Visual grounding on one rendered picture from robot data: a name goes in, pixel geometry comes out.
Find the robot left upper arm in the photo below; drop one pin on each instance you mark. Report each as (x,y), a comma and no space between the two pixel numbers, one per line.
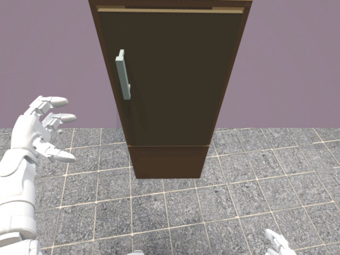
(25,247)

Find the cupboard door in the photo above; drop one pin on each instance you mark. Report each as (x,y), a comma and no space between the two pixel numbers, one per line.
(176,63)

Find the robot left forearm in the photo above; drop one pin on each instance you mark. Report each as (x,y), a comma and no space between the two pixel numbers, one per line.
(17,196)

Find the right robot hand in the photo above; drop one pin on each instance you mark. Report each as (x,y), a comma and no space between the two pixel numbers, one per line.
(280,244)

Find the handle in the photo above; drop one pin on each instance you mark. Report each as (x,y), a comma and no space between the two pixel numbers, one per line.
(123,75)

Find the left robot hand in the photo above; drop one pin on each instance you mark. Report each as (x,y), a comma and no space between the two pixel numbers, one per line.
(26,132)

